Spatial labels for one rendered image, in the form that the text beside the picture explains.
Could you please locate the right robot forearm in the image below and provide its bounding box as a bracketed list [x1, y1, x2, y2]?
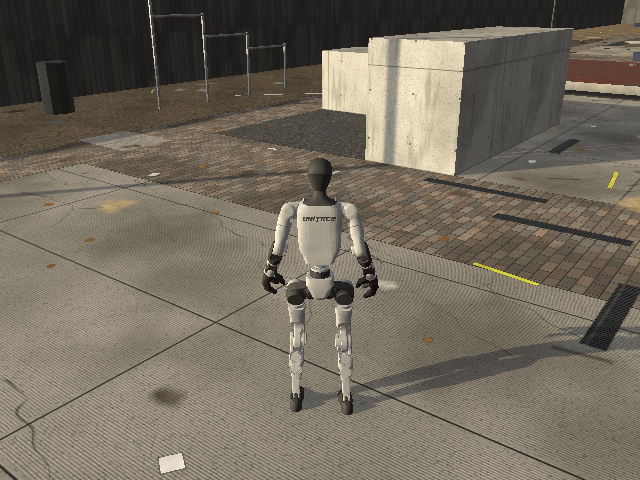
[357, 242, 376, 281]

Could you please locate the right robot upper arm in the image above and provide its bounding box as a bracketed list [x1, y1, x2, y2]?
[340, 202, 367, 258]

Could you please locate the robot left hand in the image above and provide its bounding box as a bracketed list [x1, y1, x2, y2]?
[262, 273, 285, 294]

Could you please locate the robot right hand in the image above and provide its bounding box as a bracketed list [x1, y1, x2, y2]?
[356, 275, 379, 298]

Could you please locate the left robot forearm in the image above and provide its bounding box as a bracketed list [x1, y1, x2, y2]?
[264, 241, 283, 277]

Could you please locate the robot left foot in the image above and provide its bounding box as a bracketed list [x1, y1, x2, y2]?
[290, 386, 304, 412]

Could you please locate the robot left shin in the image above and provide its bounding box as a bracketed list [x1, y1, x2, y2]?
[289, 331, 304, 398]

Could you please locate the left robot upper arm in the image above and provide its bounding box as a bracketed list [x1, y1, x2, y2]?
[272, 201, 299, 256]

